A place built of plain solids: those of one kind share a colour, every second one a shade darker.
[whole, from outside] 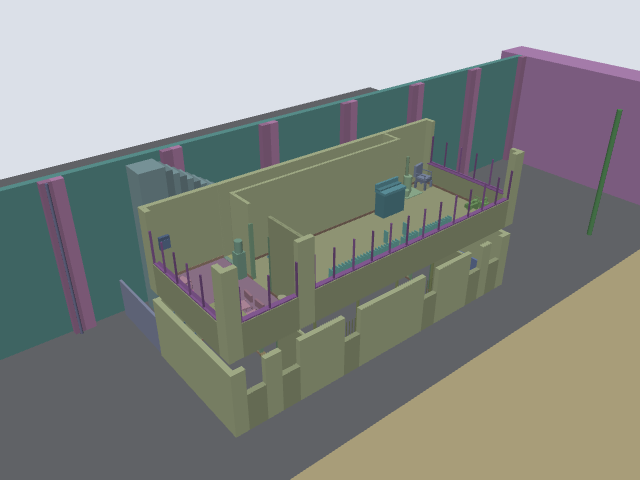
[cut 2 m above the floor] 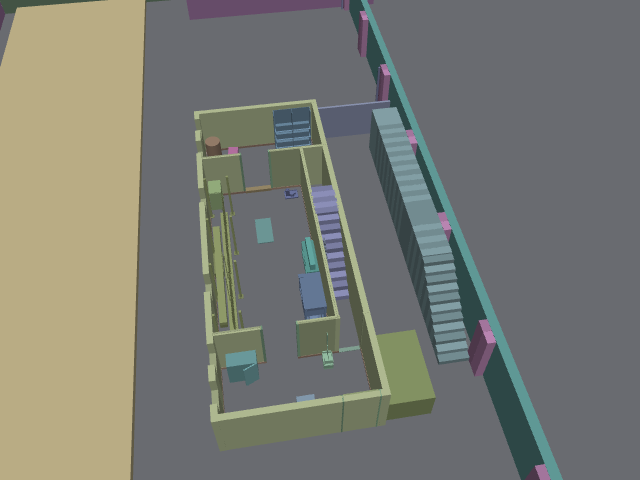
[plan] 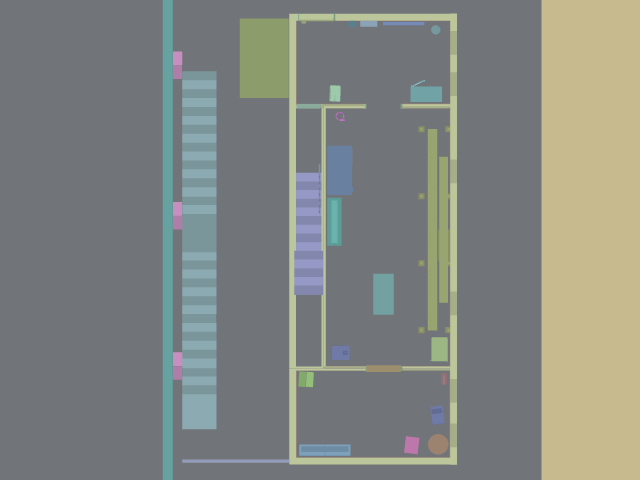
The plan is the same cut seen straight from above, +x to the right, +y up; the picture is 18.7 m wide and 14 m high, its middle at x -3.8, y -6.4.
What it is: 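A mechanical signal box beside a railway in a town; below a lobby, the locking room and a lamp room, above the operating floor with its lever frame behind one band of glass and beyond a partition the mess room; one straight stair between walls, met straight on from the door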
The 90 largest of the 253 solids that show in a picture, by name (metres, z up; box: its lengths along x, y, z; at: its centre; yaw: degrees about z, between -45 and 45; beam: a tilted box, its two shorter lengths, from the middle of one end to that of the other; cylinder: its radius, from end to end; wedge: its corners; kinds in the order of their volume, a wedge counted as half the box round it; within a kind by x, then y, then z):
{
 "yard_line_abut_1": {"box": [9.89, 2.19, 6.2], "at": [-4.57, -24.33, 3.05]},
 "yard_line_abut_2": {"box": [9.89, 1.92, 6.2], "at": [-4.57, 12.81, 3.05]},
 "yard_line_abut_3": {"box": [4.27, 2.19, 6.2], "at": [12.19, -24.33, 3.05]},
 "yard_line_bed_1": {"box": [6.7, 39.2, 0.6], "at": [6.01, -5.83, 0.0]},
 "yard_line_near_1": {"box": [0.3, 35.09, 6.2], "at": [-8.24, -5.69, 3.05]},
 "yard_line_step_1": {"box": [1.0, 1.02, 6.07], "at": [-7.32, -11.41, 2.99]},
 "yard_line_step_2": {"box": [1.0, 0.28, 5.89], "at": [-7.32, -10.78, 2.9]},
 "yard_line_step_3": {"box": [1.0, 0.28, 5.72], "at": [-7.32, -10.52, 2.81]},
 "yard_line_step_4": {"box": [1.0, 0.28, 5.54], "at": [-7.32, -10.26, 2.72]},
 "yard_line_step_5": {"box": [1.0, 0.28, 5.36], "at": [-7.32, -10.0, 2.63]},
 "yard_line_step_6": {"box": [1.0, 0.28, 5.19], "at": [-7.32, -9.74, 2.54]},
 "yard_line_step_7": {"box": [1.0, 0.28, 5.01], "at": [-7.32, -9.48, 2.45]},
 "yard_line_step_8": {"box": [1.0, 0.28, 4.83], "at": [-7.32, -9.22, 2.37]},
 "yard_line_step_9": {"box": [1.0, 0.28, 4.66], "at": [-7.32, -8.96, 2.28]},
 "yard_line_step_10": {"box": [1.0, 0.28, 4.48], "at": [-7.32, -8.7, 2.19]},
 "yard_line_step_11": {"box": [1.0, 0.28, 4.3], "at": [-7.32, -8.44, 2.1]},
 "yard_line_step_12": {"box": [1.0, 0.28, 4.12], "at": [-7.32, -8.18, 2.01]},
 "yard_line_step_13": {"box": [1.0, 0.28, 3.95], "at": [-7.32, -7.92, 1.92]},
 "yard_line_step_14": {"box": [1.0, 0.28, 3.77], "at": [-7.32, -7.66, 1.84]},
 "yard_line_step_15": {"box": [1.0, 0.28, 3.59], "at": [-7.32, -7.4, 1.75]},
 "yard_line_step_16": {"box": [1.0, 0.28, 3.42], "at": [-7.32, -7.14, 1.66]},
 "yard_line_step_17": {"box": [1.0, 0.28, 3.24], "at": [-7.32, -6.88, 1.57]},
 "yard_line_step_18": {"box": [1.0, 1.12, 3.06], "at": [-7.32, -6.2, 1.48]},
 "yard_line_step_19": {"box": [1.0, 0.28, 2.88], "at": [-7.32, -5.52, 1.39]},
 "yard_line_step_20": {"box": [1.0, 0.28, 2.71], "at": [-7.32, -5.26, 1.3]},
 "yard_line_step_21": {"box": [1.0, 0.28, 2.53], "at": [-7.32, -5.0, 1.22]},
 "yard_line_step_22": {"box": [1.0, 0.28, 2.35], "at": [-7.32, -4.74, 1.13]},
 "yard_line_step_23": {"box": [1.0, 0.28, 2.18], "at": [-7.32, -4.48, 1.04]},
 "yard_line_step_24": {"box": [1.0, 0.28, 2.0], "at": [-7.32, -4.22, 0.95]},
 "yard_line_step_25": {"box": [1.0, 0.28, 1.82], "at": [-7.32, -3.96, 0.86]},
 "yard_line_step_26": {"box": [1.0, 0.28, 1.65], "at": [-7.32, -3.7, 0.77]},
 "yard_line_step_27": {"box": [1.0, 0.28, 1.47], "at": [-7.32, -3.44, 0.68]},
 "yard_line_step_28": {"box": [1.0, 0.28, 1.29], "at": [-7.32, -3.18, 0.6]},
 "yard_line_step_29": {"box": [1.0, 0.28, 1.11], "at": [-7.32, -2.92, 0.51]},
 "wall_1": {"box": [0.2, 2.8, 2.5], "at": [-4.6, -11.55, 1.2]},
 "wall_2": {"box": [0.2, 2.8, 3.05], "at": [-4.6, -11.55, 4.42]},
 "wall_3": {"box": [0.2, 7.65, 3.2], "at": [-4.6, -6.33, 1.55]},
 "wall_4": {"box": [0.2, 7.65, 3.05], "at": [-4.6, -6.33, 4.42]},
 "wall_5": {"box": [0.2, 2.7, 2.5], "at": [-4.6, -1.15, 1.2]},
 "wall_6": {"box": [0.2, 2.7, 3.05], "at": [-4.6, -1.15, 4.42]},
 "wall_7": {"box": [0.51, 0.2, 3.05], "at": [-4.45, -12.85, 4.42]},
 "wall_8": {"box": [0.06, 7.65, 3.2], "at": [-3.73, -6.33, 1.55]},
 "wall_9": {"box": [0.06, 7.65, 3.05], "at": [-3.73, -6.33, 4.42]},
 "wall_10": {"box": [0.06, 7.65, 2.5], "at": [-3.67, -6.33, 1.2]},
 "wall_11": {"box": [0.06, 7.71, 3.05], "at": [-3.67, -6.29, 4.42]},
 "wall_12": {"box": [4.9, 0.2, 2.5], "at": [-2.25, -12.85, 1.2]},
 "wall_13": {"box": [3.91, 0.2, 1.2], "at": [-2.25, -12.85, 3.5]},
 "wall_14": {"box": [4.9, 0.2, 2.5], "at": [-2.25, 0.1, 1.2]},
 "wall_15": {"box": [3.91, 0.2, 1.2], "at": [-2.25, 0.1, 3.5]},
 "wall_16": {"box": [0.51, 0.2, 3.05], "at": [-0.05, -12.85, 4.42]},
 "wall_17": {"box": [0.2, 0.51, 3.05], "at": [0.1, -12.7, 4.42]},
 "wall_18": {"box": [0.2, 2.01, 1.2], "at": [0.1, -11.45, 3.5]},
 "wall_19": {"box": [0.2, 1.56, 2.5], "at": [0.1, -9.38, 1.2]},
 "wall_20": {"box": [0.2, 3.16, 2.5], "at": [0.1, -6.33, 1.2]},
 "wall_21": {"box": [0.2, 9.56, 1.2], "at": [0.1, -5.08, 3.5]},
 "wall_22": {"box": [0.2, 1.56, 2.5], "at": [0.1, -3.27, 1.2]},
 "wall_23": {"box": [0.2, 0.51, 3.05], "at": [0.1, -0.05, 4.42]},
 "yard_line_near_pier_1": {"box": [0.27, 0.4, 6.2], "at": [-7.96, -23.04, 3.05]},
 "yard_line_near_pier_2": {"box": [0.27, 0.4, 6.2], "at": [-7.96, -19.05, 3.05]},
 "yard_line_near_pier_3": {"box": [0.27, 0.4, 6.2], "at": [-7.96, -18.65, 3.05]},
 "yard_line_near_pier_4": {"box": [0.27, 0.4, 6.2], "at": [-7.96, -14.66, 3.05]},
 "yard_line_near_pier_5": {"box": [0.27, 0.4, 6.2], "at": [-7.96, -14.26, 3.05]},
 "yard_line_near_pier_6": {"box": [0.27, 0.4, 6.2], "at": [-7.96, -10.28, 3.05]},
 "yard_line_near_pier_7": {"box": [0.27, 0.4, 6.2], "at": [-7.96, -9.88, 3.05]},
 "yard_line_near_pier_8": {"box": [0.27, 0.4, 6.2], "at": [-7.96, -5.89, 3.05]},
 "yard_line_near_pier_9": {"box": [0.27, 0.4, 6.2], "at": [-7.96, -5.49, 3.05]},
 "yard_line_near_pier_10": {"box": [0.27, 0.4, 6.2], "at": [-7.96, -1.51, 3.05]},
 "yard_line_near_pier_11": {"box": [0.27, 0.4, 6.2], "at": [-7.96, -1.1, 3.05]},
 "yard_line_near_pier_12": {"box": [0.27, 0.4, 6.2], "at": [-7.96, 2.88, 3.05]},
 "yard_line_near_pier_13": {"box": [0.27, 0.4, 6.2], "at": [-7.96, 3.28, 3.05]},
 "yard_line_near_pier_14": {"box": [0.27, 0.4, 6.2], "at": [-7.96, 7.27, 3.05]},
 "yard_line_near_pier_15": {"box": [0.27, 0.4, 6.2], "at": [-7.96, 7.67, 3.05]},
 "yard_line_near_pier_16": {"box": [0.27, 0.4, 6.2], "at": [-7.96, 11.65, 3.05]},
 "yard_line_dark_1": {"box": [9.68, 0.2, 5.54], "at": [5.22, -25.53, 2.72]},
 "raised_floor_operating_1": {"box": [0.93, 2.62, 0.25], "at": [-4.1, -1.25, 3.02]},
 "raised_floor_operating_2": {"box": [3.83, 10.28, 0.25], "at": [-1.85, -5.08, 3.02]},
 "stair_1": {"box": [0.84, 0.28, 2.99], "at": [-4.13, -7.87, 1.45]},
 "stair_2": {"box": [0.84, 0.28, 2.78], "at": [-4.13, -7.61, 1.34]},
 "stair_3": {"box": [0.84, 0.28, 2.57], "at": [-4.13, -7.36, 1.24]},
 "stair_4": {"box": [0.84, 0.28, 2.36], "at": [-4.13, -7.11, 1.13]},
 "stair_5": {"box": [0.84, 0.28, 2.15], "at": [-4.13, -6.85, 1.02]},
 "stair_6": {"box": [0.84, 0.28, 1.94], "at": [-4.13, -6.6, 0.92]},
 "stair_7": {"box": [0.84, 0.28, 1.73], "at": [-4.13, -6.35, 0.81]},
 "stair_8": {"box": [0.84, 0.28, 1.52], "at": [-4.13, -6.09, 0.71]},
 "yard_line_bunker_1": {"box": [1.43, 2.32, 1.1], "at": [-5.42, -1.1, 0.5]},
 "raised_floor_mess_1": {"box": [4.63, 2.73, 0.25], "at": [-2.25, -11.45, 3.02]},
 "register_desk_1": {"box": [0.5, 1.15, 1.01], "at": [-3.25, -3.23, 3.61]},
 "yard_line_fence_1": {"box": [3.12, 0.1, 1.65], "at": [-6.26, -12.85, 0.78]},
 "cupboard_steel_low_1": {"box": [0.92, 0.45, 1.05], "at": [-0.7, -2.15, 0.47]},
 "locking_bed_1": {"box": [0.28, 5.88, 0.19], "at": [-0.52, -6.1, 0.04]}
}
